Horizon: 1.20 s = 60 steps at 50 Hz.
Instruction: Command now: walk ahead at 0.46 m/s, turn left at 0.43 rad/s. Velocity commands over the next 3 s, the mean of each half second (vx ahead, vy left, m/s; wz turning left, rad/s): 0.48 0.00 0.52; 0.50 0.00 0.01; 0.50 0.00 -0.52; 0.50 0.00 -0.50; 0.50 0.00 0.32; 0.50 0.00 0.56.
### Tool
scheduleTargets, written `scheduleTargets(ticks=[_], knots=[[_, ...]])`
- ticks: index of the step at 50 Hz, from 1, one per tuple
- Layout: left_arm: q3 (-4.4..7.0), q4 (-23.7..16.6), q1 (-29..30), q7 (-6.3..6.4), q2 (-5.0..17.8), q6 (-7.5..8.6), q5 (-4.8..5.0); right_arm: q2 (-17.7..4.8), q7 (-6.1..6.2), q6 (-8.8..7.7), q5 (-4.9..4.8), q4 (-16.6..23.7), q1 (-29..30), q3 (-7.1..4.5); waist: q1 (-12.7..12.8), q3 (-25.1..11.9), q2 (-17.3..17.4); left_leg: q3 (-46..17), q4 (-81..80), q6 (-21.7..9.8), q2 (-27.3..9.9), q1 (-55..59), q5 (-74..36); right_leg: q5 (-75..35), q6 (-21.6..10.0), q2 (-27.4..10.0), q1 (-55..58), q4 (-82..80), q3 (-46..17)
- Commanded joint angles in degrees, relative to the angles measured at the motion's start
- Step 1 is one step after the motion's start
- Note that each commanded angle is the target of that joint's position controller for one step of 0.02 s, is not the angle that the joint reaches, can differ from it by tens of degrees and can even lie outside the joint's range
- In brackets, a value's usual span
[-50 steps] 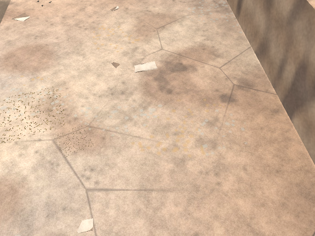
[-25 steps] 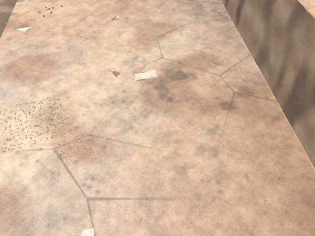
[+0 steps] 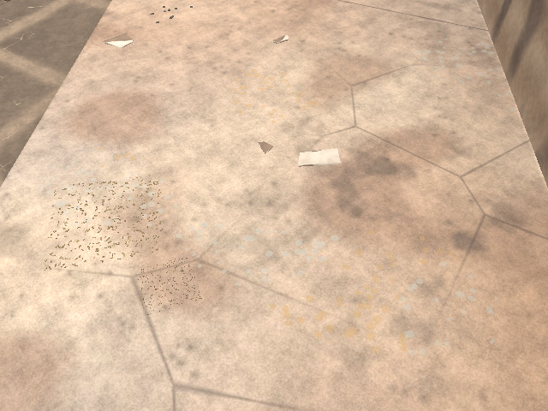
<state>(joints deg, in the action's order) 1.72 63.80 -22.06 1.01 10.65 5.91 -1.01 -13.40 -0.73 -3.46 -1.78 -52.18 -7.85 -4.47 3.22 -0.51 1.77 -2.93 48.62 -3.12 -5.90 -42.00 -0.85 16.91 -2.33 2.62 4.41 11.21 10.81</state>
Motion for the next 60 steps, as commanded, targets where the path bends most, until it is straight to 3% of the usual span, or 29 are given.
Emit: scheduleTargets(ticks=[1, 5, 8, 9, 10, 11, 12, 13, 14, 17, 21, 27, 31, 33, 34, 35, 36, 37, 39, 40, 43, 47, 52, 55, 56, 57, 58, 59, 60], knots=[[1.68, -2.7, -1.2, 0.75, 9.6, 0.35, 0.58, -0.2, -1.26, -0.69, 0.25, 6.4, 9.5, 0.99, 0.7, 9.0, -3.1, 3.8, -6.9, -0.5, 0.4, -1.7, -3.6, -23.1, -5.4, -16.6, -5.5, -5.7, -2.5], [2.33, -3.8, -1.5, 0.94, 11.8, -1.08, 1.13, -1.5, -3.09, -0.79, 0.12, 9.7, 11.8, 0.73, -1.1, 7.2, -5.5, 9.0, -11.5, -3.6, 4.0, 3.2, 3.7, -46.1, -4.2, -18.6, 1.8, 2.9, 1.6], [3.12, -6.1, 1.9, 1.54, 14.8, -2.32, 1.13, -8.0, -3.54, -0.29, -0.19, 7.7, -3.2, -2.48, -10.5, -3.2, -9.7, 11.5, -13.3, -7.8, 10.2, 25.1, 8.6, -67.0, -2.4, -18.4, 0.2, 26.0, 2.7], [3.00, -7.4, 2.7, 1.44, 14.8, -2.04, 1.19, -12.0, -2.48, 0.19, -0.19, 5.7, -12.1, -4.56, -15.1, -7.7, -7.1, 5.1, -16.6, -10.1, 8.5, 41.7, 7.9, -55.0, -0.2, -16.0, -11.2, 41.4, 2.6], [0.66, -9.8, -2.3, 0.15, 5.8, -0.58, -0.50, -17.0, -1.35, 0.47, 0.07, 5.0, -14.5, -5.29, -9.0, -13.5, 9.4, -23.6, -17.6, -18.7, -6.9, 62.3, 11.5, 2.7, 2.8, -5.6, -36.2, 64.8, 0.2], [0.29, -12.5, 0.4, -0.95, 6.9, 2.60, 2.08, -15.8, -1.31, -0.07, 1.08, 6.1, -16.3, -4.41, -9.4, -23.1, 8.6, -48.4, -30.4, -25.0, -14.8, 68.6, 20.0, 16.0, 2.5, 0.6, -45.6, 76.1, -14.1], [1.57, -14.8, 8.1, -1.41, 11.0, 4.30, 4.18, -11.9, -1.14, -0.67, 1.70, 5.6, -15.1, -3.46, -11.1, -15.5, 5.0, -40.6, -32.9, -20.4, -12.2, 64.4, 18.3, 11.1, 0.5, -3.2, -51.8, 75.6, -17.6], [1.49, -15.9, 10.2, -1.22, 11.1, 4.81, 4.10, -9.3, -1.17, -1.33, 1.15, 6.4, -10.4, -2.70, -8.5, -9.1, 0.5, -31.7, -33.0, -17.9, -9.8, 54.9, 13.3, 5.8, -0.4, -6.1, -51.3, 70.4, -17.1], [1.93, -15.2, 10.0, -0.65, 11.2, 4.48, 2.95, -7.5, -1.47, -1.75, 1.07, 7.8, -5.3, -2.03, -5.3, -5.2, -4.3, -25.5, -33.7, -16.1, -7.4, 44.7, 7.1, 3.3, 0.0, -8.1, -47.1, 65.4, -16.6], [2.96, -15.9, 6.9, -0.30, 11.0, 1.54, 1.26, -7.0, -0.98, -1.98, 1.31, 9.4, -1.6, -1.41, -0.6, -2.0, -2.8, -17.5, -36.5, -15.1, -3.6, 30.0, 0.6, 1.6, 2.2, -10.9, -38.4, 56.2, -16.2], [2.53, -19.9, 15.8, 0.41, 9.4, 0.40, -0.19, -10.3, 0.76, -1.89, 0.99, 9.2, -6.2, -2.20, -2.9, 0.8, -0.4, -12.1, -37.6, -13.8, -0.3, 24.2, -1.2, -10.5, 5.4, -9.1, -39.5, 40.1, -13.7], [1.93, -24.0, 26.5, -0.73, 8.9, 1.33, 1.21, -10.3, 1.21, -0.90, 0.31, 8.4, -11.9, -2.22, -7.6, 0.6, 3.4, -13.6, -33.0, -9.5, 0.8, 27.7, 5.8, -23.1, 4.8, -3.9, -34.6, 19.9, -13.5], [2.27, -24.4, 25.4, -2.43, 10.9, 2.70, 1.21, -9.3, 1.80, -0.21, 1.04, 7.8, -14.2, -1.75, -7.1, -0.5, 5.5, -17.4, -26.5, -8.7, -3.6, 37.7, 2.1, -17.0, 1.9, -3.9, -34.2, 16.2, -13.0], [3.24, -22.5, 18.2, -2.39, 12.9, 3.11, 0.79, -8.9, 1.71, 0.03, 1.33, 8.4, -13.1, -1.38, -3.2, -3.3, 6.6, -15.4, -19.2, -6.8, -1.6, 39.4, -12.7, -14.6, -1.8, -2.3, -24.8, 13.5, -10.6], [4.01, -21.0, 9.6, -2.18, 15.4, 3.27, 0.05, -7.3, 1.51, -0.18, 1.79, 9.4, -12.0, -0.53, 0.6, -10.5, 4.3, -11.9, -7.0, -5.0, 1.1, 35.1, -13.7, -17.4, -5.8, -7.8, -11.6, 16.2, -16.2], [5.59, -19.4, 0.7, -2.07, 20.4, 2.74, -0.51, -4.9, 1.30, -1.00, 0.97, 9.8, -18.8, 0.30, 0.3, -19.8, -9.2, -5.3, 13.7, -0.2, 8.5, 16.0, 0.2, -12.1, -15.7, -19.1, 10.9, 15.7, -37.4], [5.35, -17.6, -1.6, -2.80, 18.4, 2.01, 1.51, -5.7, 1.11, -1.78, 0.79, 9.7, -20.2, 0.74, 0.6, -20.0, -19.0, -4.3, 24.0, 1.6, 11.1, 2.5, 31.8, 0.4, -19.4, -24.5, 16.6, 6.5, -55.9], [4.03, -18.6, 1.3, -2.84, 14.1, 1.55, 2.71, -10.0, 0.84, -2.27, 0.13, 10.9, -14.0, -0.12, 1.5, -10.7, -12.5, -6.0, 28.1, 0.8, 7.2, -4.7, 29.9, 9.2, -16.4, -22.9, 11.5, 5.2, -53.2], [3.07, -20.5, 7.1, -2.79, 11.8, 0.44, 1.44, -9.2, 0.75, -3.04, 1.53, 13.2, -5.0, 0.12, 0.1, -0.7, -3.3, -3.2, 22.9, 0.5, 3.4, -4.3, 22.1, 1.5, -13.4, -17.7, -3.7, 3.2, -41.0], [2.69, -21.0, 8.0, -2.73, 11.0, 0.37, 1.03, -8.8, 0.83, -3.20, 2.37, 13.6, -4.8, -0.13, -1.5, 0.1, -3.1, -3.2, 18.4, 0.7, 1.9, -1.1, 19.8, -4.6, -12.7, -15.7, -8.1, 2.2, -37.8], [2.85, -21.1, 7.5, -2.24, 11.6, 0.07, 1.48, -6.3, 1.00, -2.99, 2.67, 14.3, -5.9, 0.36, -3.5, -1.2, -6.5, -0.9, 8.0, 2.6, 1.6, 4.9, 19.0, -14.9, -13.0, -12.4, -13.6, 0.7, -31.7], [4.08, -20.8, 4.8, -0.92, 14.6, -0.67, 2.39, -4.2, 0.98, -3.05, 2.29, 16.6, 2.0, 1.55, -1.4, -0.6, -6.6, 0.6, -9.0, 4.8, 4.0, 11.3, 6.5, -17.3, -11.3, -9.9, -19.0, 0.6, -26.4], [4.17, -20.4, -0.3, -0.37, 14.2, -2.21, 2.90, -6.3, 0.18, -3.80, 1.03, 18.8, 8.2, 0.89, 0.4, -0.4, -7.7, -0.8, -19.3, 5.1, 6.8, 17.1, 1.7, -11.1, -9.1, -10.6, -16.8, 4.7, -30.6], [4.15, -21.4, 0.8, -0.13, 13.5, -2.81, 2.74, -8.4, 0.20, -4.44, 0.93, 18.1, 3.9, -0.39, -3.2, -1.6, -8.7, -0.6, -24.4, 2.7, 6.5, 26.3, 4.6, -8.9, -6.6, -9.7, -16.7, 10.6, -33.4], [3.61, -22.2, 1.7, -0.19, 11.8, -2.69, 2.41, -10.0, 0.62, -4.58, 1.44, 17.3, -1.1, -1.20, -5.9, -4.4, -8.2, -2.1, -24.7, 0.9, 3.7, 34.7, 5.6, -9.7, -4.8, -7.2, -19.7, 16.8, -31.7], [2.35, -23.8, 2.6, -0.36, 8.0, -2.33, 1.49, -13.6, 1.23, -4.54, 2.35, 16.4, -10.5, -2.21, -9.9, -11.7, -1.5, -11.5, -24.1, -3.0, -6.8, 48.3, 8.2, -2.6, -2.4, -3.4, -27.2, 33.3, -26.1], [1.34, -25.9, -4.4, -0.36, 5.3, -1.49, 2.85, -17.8, 0.99, -3.41, 2.79, 14.6, -14.7, -3.26, -6.8, -17.4, 17.3, -35.1, -28.4, -11.7, -18.9, 61.9, 17.7, 17.3, 0.0, 2.0, -45.0, 49.4, -18.8], [2.44, -24.6, -4.0, -0.17, 11.0, -1.52, 3.65, -13.2, 0.73, -3.16, 2.04, 14.6, -14.2, -2.46, -7.6, -13.3, 12.6, -39.5, -30.6, -11.9, -19.0, 59.4, 27.6, 16.2, 0.8, -2.4, -52.2, 58.3, -19.6], [3.20, -25.0, 1.0, -0.25, 13.5, -1.92, 3.25, -9.9, 0.84, -3.04, 1.76, 14.9, -12.5, -1.53, -8.6, -7.0, 6.8, -31.0, -31.0, -9.8, -16.3, 53.7, 25.6, 10.9, 1.1, -4.2, -53.8, 61.2, -19.3]])
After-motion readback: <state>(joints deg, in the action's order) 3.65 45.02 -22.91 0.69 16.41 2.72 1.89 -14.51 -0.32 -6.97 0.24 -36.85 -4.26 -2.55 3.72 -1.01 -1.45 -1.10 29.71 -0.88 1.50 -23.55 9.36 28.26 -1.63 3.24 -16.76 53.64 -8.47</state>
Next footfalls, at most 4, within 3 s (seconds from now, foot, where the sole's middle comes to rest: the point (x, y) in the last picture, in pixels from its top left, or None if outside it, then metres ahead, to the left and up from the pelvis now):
0.18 left None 0.29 0.13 -0.78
0.68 right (297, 376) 0.61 0.01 -0.78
1.14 left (194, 315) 0.76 0.30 -0.78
1.64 right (298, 238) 1.04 0.02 -0.78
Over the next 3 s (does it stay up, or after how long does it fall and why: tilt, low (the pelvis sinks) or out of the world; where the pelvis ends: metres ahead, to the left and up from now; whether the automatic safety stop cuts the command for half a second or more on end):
stays up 1.64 0.04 0.00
